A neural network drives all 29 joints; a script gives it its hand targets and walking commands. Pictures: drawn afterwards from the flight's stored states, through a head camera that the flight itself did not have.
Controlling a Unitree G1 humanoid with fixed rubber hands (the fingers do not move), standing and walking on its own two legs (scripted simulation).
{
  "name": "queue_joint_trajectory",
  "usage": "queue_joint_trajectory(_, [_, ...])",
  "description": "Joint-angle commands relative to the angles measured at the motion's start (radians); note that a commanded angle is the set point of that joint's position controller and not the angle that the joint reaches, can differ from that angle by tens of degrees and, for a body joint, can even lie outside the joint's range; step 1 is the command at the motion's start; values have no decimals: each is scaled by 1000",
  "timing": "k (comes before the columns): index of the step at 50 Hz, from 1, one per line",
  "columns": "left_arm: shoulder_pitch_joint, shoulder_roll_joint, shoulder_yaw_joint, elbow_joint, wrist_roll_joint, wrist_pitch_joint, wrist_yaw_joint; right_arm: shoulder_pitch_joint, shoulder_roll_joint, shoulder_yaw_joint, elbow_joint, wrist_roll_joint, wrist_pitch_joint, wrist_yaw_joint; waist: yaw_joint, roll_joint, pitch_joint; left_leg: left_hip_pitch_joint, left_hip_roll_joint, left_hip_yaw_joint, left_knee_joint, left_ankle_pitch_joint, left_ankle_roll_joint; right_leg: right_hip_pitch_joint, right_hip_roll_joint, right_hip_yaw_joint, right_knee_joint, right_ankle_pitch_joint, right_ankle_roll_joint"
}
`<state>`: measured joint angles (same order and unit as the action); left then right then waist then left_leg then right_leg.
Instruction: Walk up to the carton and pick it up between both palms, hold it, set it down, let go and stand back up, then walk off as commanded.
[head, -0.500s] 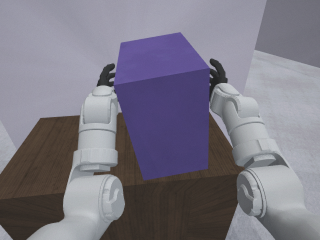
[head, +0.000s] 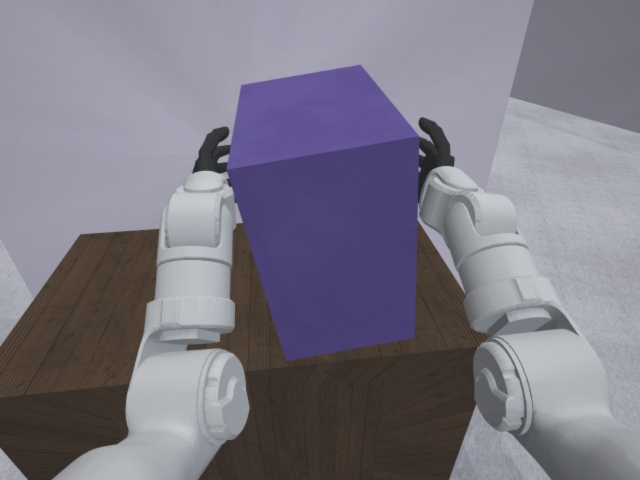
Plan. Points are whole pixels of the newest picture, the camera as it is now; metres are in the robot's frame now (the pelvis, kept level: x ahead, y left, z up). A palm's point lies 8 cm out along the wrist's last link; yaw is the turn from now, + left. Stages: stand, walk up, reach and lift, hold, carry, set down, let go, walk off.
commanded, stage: hold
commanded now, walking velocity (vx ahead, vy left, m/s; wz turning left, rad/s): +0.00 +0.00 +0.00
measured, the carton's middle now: (324, 206) +0.42 +0.01 +0.22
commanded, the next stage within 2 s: set down in 0.50 s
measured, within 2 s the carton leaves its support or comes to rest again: neither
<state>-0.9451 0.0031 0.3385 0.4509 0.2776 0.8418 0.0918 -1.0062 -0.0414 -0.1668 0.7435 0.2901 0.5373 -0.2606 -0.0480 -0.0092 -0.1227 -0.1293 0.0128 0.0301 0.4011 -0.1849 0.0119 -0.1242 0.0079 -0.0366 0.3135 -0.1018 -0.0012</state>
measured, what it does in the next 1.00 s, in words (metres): stands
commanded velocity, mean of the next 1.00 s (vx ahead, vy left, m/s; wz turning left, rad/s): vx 0.00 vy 0.00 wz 0.00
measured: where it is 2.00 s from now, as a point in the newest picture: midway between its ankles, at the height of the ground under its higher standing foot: outside the picture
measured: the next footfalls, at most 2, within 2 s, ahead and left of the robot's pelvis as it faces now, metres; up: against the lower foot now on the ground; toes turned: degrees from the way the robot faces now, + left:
none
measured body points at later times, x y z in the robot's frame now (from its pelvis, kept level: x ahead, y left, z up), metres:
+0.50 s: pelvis +0.00 +0.00 +0.00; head -0.08 +0.01 +0.44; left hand +0.39 +0.15 +0.27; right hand +0.40 -0.12 +0.27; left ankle +0.03 +0.11 -0.75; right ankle +0.05 -0.12 -0.75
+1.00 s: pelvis +0.00 +0.00 +0.00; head -0.05 +0.01 +0.45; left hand +0.42 +0.15 +0.24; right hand +0.42 -0.11 +0.24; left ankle +0.03 +0.11 -0.75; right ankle +0.05 -0.12 -0.75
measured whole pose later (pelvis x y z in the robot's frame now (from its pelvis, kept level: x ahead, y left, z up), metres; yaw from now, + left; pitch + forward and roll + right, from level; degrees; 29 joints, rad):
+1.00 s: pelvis +0.00 +0.00 +0.00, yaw +0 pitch -7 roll -1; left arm -0.98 0.01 0.47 0.62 0.35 0.57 0.04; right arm -1.05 0.02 -0.21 1.03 -0.02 0.12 -0.17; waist -0.05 -0.01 0.00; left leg -0.07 0.01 0.03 0.39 -0.18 0.01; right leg -0.07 0.01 -0.04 0.31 -0.11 0.00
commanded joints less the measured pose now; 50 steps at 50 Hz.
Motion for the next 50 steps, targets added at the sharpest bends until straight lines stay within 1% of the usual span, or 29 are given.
queue_joint_trajectory(1, [-800,-656,-468,-235,-237,-83,-169,-891,627,418,-378,165,-23,84,-82,98,-449,100,-55,-73,-59,208,-67,268,80,19,-27,161,14])
queue_joint_trajectory(3, [-831,-656,-461,-232,-243,-89,-164,-884,622,398,-330,166,-17,88,-91,95,-414,76,-48,-71,-67,159,-64,242,75,26,-27,137,10])
queue_joint_trajectory(4, [-785,-629,-423,-156,-200,-77,-160,-891,614,394,-309,148,-19,91,-64,86,-365,61,-47,-70,-76,137,-53,234,75,24,-44,99,7])
queue_joint_trajectory(5, [-736,-636,-404,-133,-191,-67,-166,-895,600,399,-324,158,-10,87,-64,69,-356,54,-50,-65,-70,135,-46,235,71,25,-36,119,9])
queue_joint_trajectory(8, [-723,-599,-376,-93,-162,-61,-181,-833,567,369,-222,120,-4,94,-68,70,-287,39,-39,-65,-98,68,-45,220,65,31,-50,50,3])
queue_joint_trajectory(9, [-781,-622,-394,-107,-175,-76,-185,-879,598,352,-251,124,-14,95,-80,72,-313,40,-40,-66,-98,49,-53,230,67,27,-49,39,9])
queue_joint_trajectory(10, [-754,-625,-376,-97,-155,-69,-183,-874,586,352,-253,117,-20,94,-56,91,-296,37,-36,-62,-106,53,-47,237,67,33,-48,38,3])
queue_joint_trajectory(12, [-742,-603,-335,-55,-136,-66,-191,-884,581,361,-211,119,-4,99,-46,52,-256,9,-40,-58,-118,11,-34,219,66,17,-48,-2,12])
queue_joint_trajectory(15, [-816,-627,-394,-115,-190,-80,-186,-880,599,352,-239,119,-19,102,-73,83,-340,27,-27,-68,-116,25,-46,235,69,30,-38,27,4])
queue_joint_trajectory(16, [-817,-637,-398,-109,-200,-85,-181,-918,579,349,-262,119,-26,102,-82,79,-343,13,-32,-71,-104,46,-47,229,73,20,-36,56,-1])
queue_joint_trajectory(17, [-768,-627,-377,-80,-169,-81,-184,-887,575,351,-257,119,-23,101,-62,83,-331,26,-38,-69,-105,60,-47,235,66,25,-45,44,4])
queue_joint_trajectory(19, [-821,-631,-416,-151,-188,-85,-189,-867,579,349,-239,126,-23,100,-91,109,-374,48,-35,-72,-97,75,-62,245,71,31,-40,61,-5])
queue_joint_trajectory(22, [-818,-653,-445,-171,-223,-106,-173,-938,629,389,-361,143,-44,96,-75,67,-430,56,-49,-71,-75,129,-56,265,77,24,-33,110,10])
queue_joint_trajectory(24, [-784,-671,-468,-181,-221,-86,-171,-886,596,390,-332,151,-33,95,-88,119,-420,76,-38,-80,-80,148,-68,252,83,18,-27,113,1])
queue_joint_trajectory(25, [-807,-646,-461,-157,-215,-88,-165,-899,592,372,-297,139,-29,96,-85,106,-399,63,-33,-80,-79,129,-64,239,76,24,-35,92,-5])
queue_joint_trajectory(26, [-818,-651,-505,-276,-227,-105,-152,-935,636,432,-363,167,-57,109,-33,68,-510,126,-38,-58,-43,261,-52,241,88,12,-29,134,-5])
queue_joint_trajectory(27, [-827,-673,-536,-312,-242,-123,-147,-930,642,448,-397,166,-77,110,-34,108,-551,161,-36,-63,-29,320,-73,244,91,12,-29,163,-11])
queue_joint_trajectory(28, [-868,-684,-563,-342,-253,-123,-140,-922,633,443,-384,181,-76,108,-66,127,-550,173,-35,-71,-20,339,-81,244,87,20,-28,183,-16])
queue_joint_trajectory(30, [-847,-643,-511,-263,-225,-127,-141,-924,612,422,-324,153,-87,111,-44,94,-464,169,-34,-66,-25,300,-81,210,82,13,-44,123,-7])
queue_joint_trajectory(31, [-752,-584,-402,-132,-152,-121,-162,-931,599,390,-232,102,-95,112,-13,64,-364,148,-36,-48,-55,237,-58,213,77,9,-70,67,5])
queue_joint_trajectory(32, [-769,-577,-363,-96,-134,-126,-178,-928,560,316,-203,40,-122,112,-40,62,-298,114,-43,-46,-76,132,-53,189,65,5,-85,-12,-1])
queue_joint_trajectory(33, [-765,-534,-271,-22,-81,-133,-190,-921,560,290,-142,7,-133,120,-9,46,-247,92,-39,-35,-104,27,-29,174,52,7,-94,-125,7])
queue_joint_trajectory(36, [-784,-461,-123,146,7,-187,-245,-825,498,39,5,-185,-229,153,-48,33,-106,-21,-22,-32,-169,-188,3,178,42,-20,-82,-299,14])
queue_joint_trajectory(37, [-751,-463,-114,158,11,-207,-256,-787,543,46,15,-208,-253,159,-25,7,-89,-6,-23,-20,-180,-168,16,210,30,-24,-90,-303,22])
queue_joint_trajectory(39, [-796,-484,-121,127,14,-246,-261,-783,556,4,70,-232,-314,167,-50,75,-117,-11,-15,-10,-206,-164,-8,287,37,-36,-64,-243,29])
queue_joint_trajectory(41, [-833,-470,-122,123,4,-288,-262,-761,578,-49,123,-272,-372,172,-63,64,-155,-5,-10,-9,-214,-138,-12,335,29,-42,-54,-192,39])
queue_joint_trajectory(44, [-874,-449,-116,141,1,-326,-258,-790,587,-48,139,-298,-426,185,-39,34,-201,59,-31,21,-182,-60,-10,305,24,-48,-67,-168,41])
queue_joint_trajectory(45, [-894,-500,-174,136,-34,-346,-247,-815,577,-37,101,-303,-453,188,-67,54,-247,49,-22,9,-188,-45,-17,337,28,-60,-50,-91,35])
queue_joint_trajectory(50, [-835,-519,-258,93,-76,-413,-222,-874,637,121,-42,-239,-540,181,11,24,-437,145,-55,33,-105,189,-19,392,8,-45,-46,118,46])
